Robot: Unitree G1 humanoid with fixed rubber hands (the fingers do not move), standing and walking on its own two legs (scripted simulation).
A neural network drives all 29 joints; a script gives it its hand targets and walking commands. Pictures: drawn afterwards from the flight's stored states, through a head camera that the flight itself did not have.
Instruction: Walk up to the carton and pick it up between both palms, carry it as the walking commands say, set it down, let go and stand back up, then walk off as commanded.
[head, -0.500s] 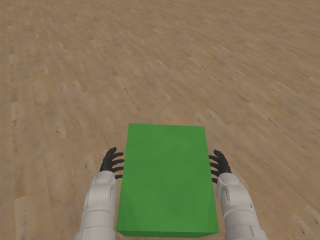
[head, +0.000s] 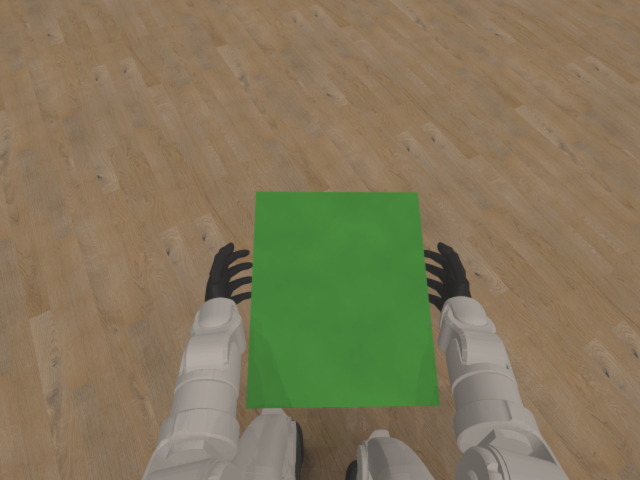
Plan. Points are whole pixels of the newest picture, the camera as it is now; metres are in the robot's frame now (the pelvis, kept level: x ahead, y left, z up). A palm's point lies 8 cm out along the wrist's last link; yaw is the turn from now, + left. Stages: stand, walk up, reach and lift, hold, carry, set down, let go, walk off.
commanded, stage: set down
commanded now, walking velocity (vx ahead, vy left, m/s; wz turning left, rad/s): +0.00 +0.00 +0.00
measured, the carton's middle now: (334, 303) +0.37 +0.01 -0.11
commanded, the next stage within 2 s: none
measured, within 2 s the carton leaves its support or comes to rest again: neither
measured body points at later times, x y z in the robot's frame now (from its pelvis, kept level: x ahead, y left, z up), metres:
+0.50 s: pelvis +0.00 -0.02 -0.08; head +0.16 +0.00 +0.34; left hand +0.37 +0.17 -0.14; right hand +0.39 -0.15 -0.14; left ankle +0.11 +0.08 -0.67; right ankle +0.02 -0.10 -0.67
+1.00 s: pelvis -0.02 -0.01 -0.15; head +0.20 +0.00 +0.25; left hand +0.41 +0.17 -0.23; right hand +0.42 -0.14 -0.23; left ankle +0.11 +0.09 -0.67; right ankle +0.02 -0.10 -0.67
